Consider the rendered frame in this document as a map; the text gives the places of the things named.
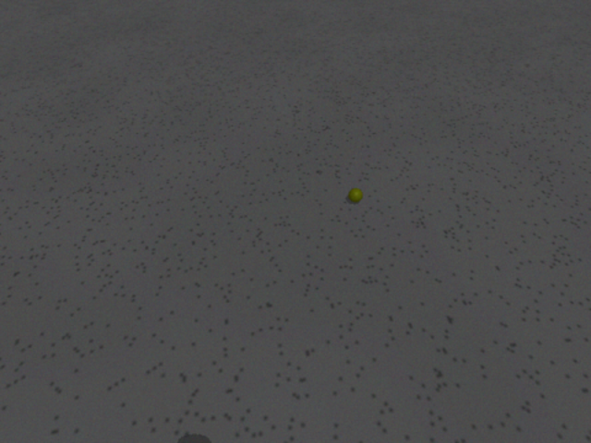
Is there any ball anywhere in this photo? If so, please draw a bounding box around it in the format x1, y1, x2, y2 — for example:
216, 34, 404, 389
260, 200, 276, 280
348, 188, 363, 202

